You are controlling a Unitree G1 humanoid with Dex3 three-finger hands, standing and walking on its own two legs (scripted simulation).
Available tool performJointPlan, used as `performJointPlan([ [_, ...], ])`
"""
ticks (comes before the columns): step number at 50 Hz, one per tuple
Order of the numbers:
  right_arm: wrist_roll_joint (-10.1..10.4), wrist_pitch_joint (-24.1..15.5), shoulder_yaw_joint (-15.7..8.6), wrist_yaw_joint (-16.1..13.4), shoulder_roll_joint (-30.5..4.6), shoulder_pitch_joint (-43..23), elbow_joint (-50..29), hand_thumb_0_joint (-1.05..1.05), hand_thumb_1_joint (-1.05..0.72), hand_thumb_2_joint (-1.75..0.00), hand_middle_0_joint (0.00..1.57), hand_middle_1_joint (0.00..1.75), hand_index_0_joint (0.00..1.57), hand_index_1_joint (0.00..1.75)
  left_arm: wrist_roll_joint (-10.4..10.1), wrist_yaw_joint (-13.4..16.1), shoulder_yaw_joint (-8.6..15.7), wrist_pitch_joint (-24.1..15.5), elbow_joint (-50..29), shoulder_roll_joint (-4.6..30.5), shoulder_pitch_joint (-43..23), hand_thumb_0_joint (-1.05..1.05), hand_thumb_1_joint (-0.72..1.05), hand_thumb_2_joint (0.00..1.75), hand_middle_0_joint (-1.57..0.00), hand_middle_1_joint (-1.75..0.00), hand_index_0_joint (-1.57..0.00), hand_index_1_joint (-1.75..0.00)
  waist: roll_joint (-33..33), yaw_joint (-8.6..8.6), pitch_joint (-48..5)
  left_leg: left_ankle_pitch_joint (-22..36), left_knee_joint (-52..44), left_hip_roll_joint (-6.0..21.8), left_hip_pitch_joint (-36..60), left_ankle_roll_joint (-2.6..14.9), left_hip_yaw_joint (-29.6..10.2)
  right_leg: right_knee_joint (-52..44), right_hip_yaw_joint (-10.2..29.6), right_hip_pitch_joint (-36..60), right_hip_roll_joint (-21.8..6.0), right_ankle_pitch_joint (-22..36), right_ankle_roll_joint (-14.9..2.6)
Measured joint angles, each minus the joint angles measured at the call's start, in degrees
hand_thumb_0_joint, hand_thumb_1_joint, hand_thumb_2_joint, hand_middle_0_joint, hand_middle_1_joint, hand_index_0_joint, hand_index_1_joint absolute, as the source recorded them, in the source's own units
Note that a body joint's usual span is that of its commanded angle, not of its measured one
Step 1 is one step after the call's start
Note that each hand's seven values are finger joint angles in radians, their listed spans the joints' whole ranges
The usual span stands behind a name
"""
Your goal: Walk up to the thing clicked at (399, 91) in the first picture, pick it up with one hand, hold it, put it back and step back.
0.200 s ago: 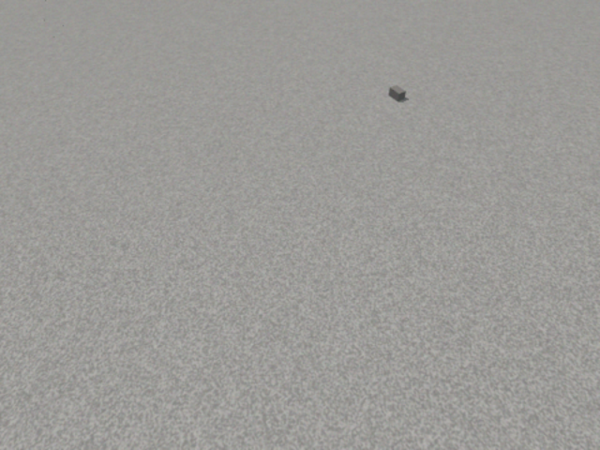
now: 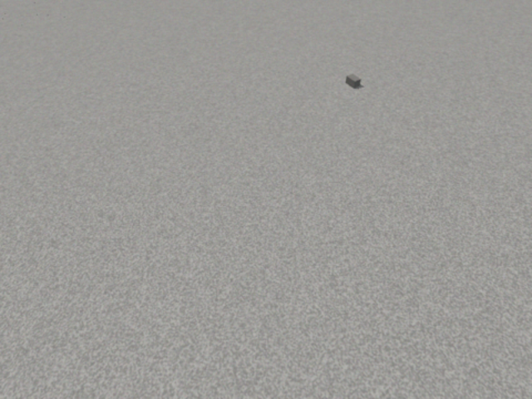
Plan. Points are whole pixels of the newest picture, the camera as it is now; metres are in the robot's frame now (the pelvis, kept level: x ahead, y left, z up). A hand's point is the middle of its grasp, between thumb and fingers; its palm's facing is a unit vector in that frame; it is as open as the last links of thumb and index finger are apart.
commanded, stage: stand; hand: left
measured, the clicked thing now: (353, 81) +2.13 -0.53 -0.76
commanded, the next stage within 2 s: walk up in 0.92 s
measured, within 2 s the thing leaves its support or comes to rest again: neither
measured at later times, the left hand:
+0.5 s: hand out of the picture +0.09 +0.25 -0.15, palm faces -0.03 -0.94 -0.34, open 7.4 cm
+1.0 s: hand out of the picture +0.08 +0.25 -0.15, palm faces -0.09 -0.94 -0.34, open 7.4 cm
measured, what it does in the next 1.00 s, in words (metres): stands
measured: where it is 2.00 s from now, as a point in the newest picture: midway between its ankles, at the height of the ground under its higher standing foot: (335, 324)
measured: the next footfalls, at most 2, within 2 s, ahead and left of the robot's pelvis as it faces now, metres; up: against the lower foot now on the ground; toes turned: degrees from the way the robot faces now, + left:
right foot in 1.26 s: +0.15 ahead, -0.24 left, +0.00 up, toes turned -27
left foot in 1.72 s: +0.56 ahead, -0.10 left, +0.00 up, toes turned -27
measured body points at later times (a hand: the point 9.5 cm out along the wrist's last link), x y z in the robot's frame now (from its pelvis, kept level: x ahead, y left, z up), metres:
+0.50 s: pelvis +0.01 +0.00 +0.00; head +0.02 -0.01 +0.45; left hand +0.09 +0.30 -0.13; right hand +0.09 -0.30 -0.14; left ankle +0.00 +0.13 -0.75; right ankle +0.00 -0.12 -0.75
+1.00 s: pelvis +0.01 +0.00 +0.00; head +0.02 -0.02 +0.45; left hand +0.09 +0.30 -0.13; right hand +0.09 -0.31 -0.13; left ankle +0.00 +0.12 -0.74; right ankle +0.00 -0.12 -0.74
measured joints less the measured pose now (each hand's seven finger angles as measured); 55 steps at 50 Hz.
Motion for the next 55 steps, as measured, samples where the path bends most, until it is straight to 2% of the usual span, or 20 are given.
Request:
performJointPlan([
  [46,0.0,0.1,-0.1,-0.2,-0.1,0.3,0.1,0.00,-0.90,-0.89,0.20,0.30,0.20,0.30,-0.1,0.1,0.4,0.1,-0.2,0.1,-0.2,0.00,0.90,0.90,-0.21,-0.30,-0.20,-0.30,0.1,-0.06,-0.2,0.0,-1.5,0.4,1.7,-0.39,-0.1,-1.3,-0.1,1.6,0.4,-0.1,-0.34],
  [49,-1.4,-1.0,-2.4,2.2,-0.6,0.9,-3.4,0.01,-0.90,-0.89,0.20,0.30,0.20,0.30,0.7,-2.5,2.5,0.7,-3.2,0.8,3.4,0.00,0.90,0.90,-0.21,-0.30,-0.20,-0.30,-0.8,1.15,-1.4,-7.9,2.5,0.3,0.2,1.46,4.0,6.1,3.3,-3.3,0.2,-5.7,-0.96],
  [50,-1.4,-1.7,-3.0,2.7,-1.0,1.1,-5.1,0.01,-0.90,-0.89,0.20,0.30,0.21,0.30,0.9,-3.1,3.0,1.2,-3.4,1.0,4.5,0.00,0.90,0.90,-0.21,-0.30,-0.20,-0.30,-0.5,1.09,-2.0,-7.9,2.4,0.6,0.1,1.77,5.7,11.2,3.0,-6.4,-0.1,-8.6,-1.04],
  [52,-1.4,-2.8,-4.1,3.1,-2.4,1.4,-8.0,0.01,-0.90,-0.89,0.21,0.30,0.21,0.30,1.4,-4.1,3.4,2.1,-3.1,1.3,5.4,0.01,0.90,0.90,-0.21,-0.30,-0.20,-0.30,1.3,-0.33,-2.3,-4.4,1.5,2.2,0.4,1.84,7.7,21.8,0.3,-12.9,-1.0,-11.1,-1.02],
  [53,-1.4,-3.1,-4.6,3.0,-2.9,1.9,-8.9,0.00,-0.90,-0.89,0.21,0.30,0.21,0.30,1.5,-4.6,3.6,2.2,-3.1,1.9,5.3,0.01,0.90,0.90,-0.21,-0.30,-0.20,-0.30,1.8,-1.03,-2.2,-3.6,1.0,2.8,1.0,1.50,8.2,25.3,-0.6,-15.4,-1.8,-11.4,-0.97],
  [55,-1.8,-3.3,-5.3,3.0,-3.8,3.1,-9.5,0.00,-0.90,-0.89,0.21,0.30,0.21,0.30,1.2,-5.6,4.3,2.0,-4.0,3.4,5.0,0.01,0.90,0.90,-0.21,-0.30,-0.21,-0.30,2.0,-1.26,-2.3,-4.4,0.0,3.5,2.9,0.75,9.7,28.8,-1.0,-19.0,-4.0,-10.9,-0.70],
])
